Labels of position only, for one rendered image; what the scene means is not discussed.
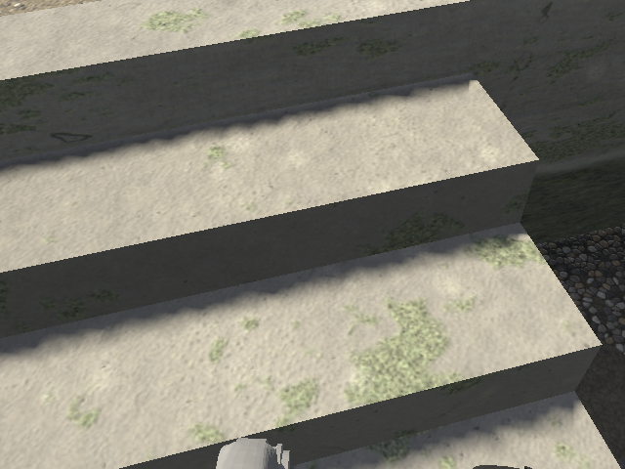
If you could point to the left robot thigh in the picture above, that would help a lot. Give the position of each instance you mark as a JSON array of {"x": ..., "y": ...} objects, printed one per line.
[{"x": 253, "y": 454}]

